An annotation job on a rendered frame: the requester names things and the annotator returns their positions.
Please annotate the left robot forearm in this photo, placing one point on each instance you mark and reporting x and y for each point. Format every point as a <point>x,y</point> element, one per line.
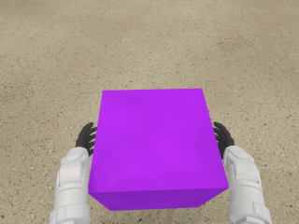
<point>71,189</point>

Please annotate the right robot forearm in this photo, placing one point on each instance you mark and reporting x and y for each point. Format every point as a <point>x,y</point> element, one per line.
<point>245,188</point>

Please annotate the right robot hand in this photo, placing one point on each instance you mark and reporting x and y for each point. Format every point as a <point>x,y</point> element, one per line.
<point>223,137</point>

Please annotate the left robot hand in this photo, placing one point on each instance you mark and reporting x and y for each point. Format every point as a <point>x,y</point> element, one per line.
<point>84,138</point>

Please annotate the carton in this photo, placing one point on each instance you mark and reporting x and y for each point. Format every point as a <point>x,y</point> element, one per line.
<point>155,149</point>

